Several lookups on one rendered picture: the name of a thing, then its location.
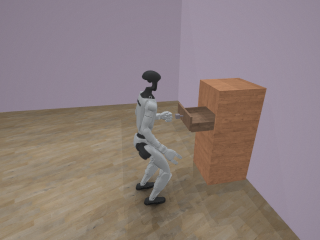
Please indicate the robot left forearm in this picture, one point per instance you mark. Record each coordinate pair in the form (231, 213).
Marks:
(158, 116)

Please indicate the drawer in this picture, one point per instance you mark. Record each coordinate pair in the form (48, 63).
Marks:
(197, 119)

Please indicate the handle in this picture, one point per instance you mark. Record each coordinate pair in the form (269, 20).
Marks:
(177, 116)

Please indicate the robot right forearm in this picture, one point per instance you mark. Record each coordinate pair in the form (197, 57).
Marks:
(150, 138)

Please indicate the left robot foot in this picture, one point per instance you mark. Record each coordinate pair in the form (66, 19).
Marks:
(148, 185)

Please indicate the robot foot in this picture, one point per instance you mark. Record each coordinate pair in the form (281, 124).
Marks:
(156, 201)
(148, 185)

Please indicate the robot right hand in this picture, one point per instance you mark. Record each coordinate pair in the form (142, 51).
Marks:
(170, 154)

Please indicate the cabinet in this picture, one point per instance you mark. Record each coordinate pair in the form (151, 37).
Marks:
(223, 154)

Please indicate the right robot foot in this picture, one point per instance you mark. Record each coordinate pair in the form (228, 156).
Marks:
(156, 201)

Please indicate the robot right upper arm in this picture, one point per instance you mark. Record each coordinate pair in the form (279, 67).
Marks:
(150, 109)

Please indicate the robot left hand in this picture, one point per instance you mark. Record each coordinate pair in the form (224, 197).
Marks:
(167, 116)

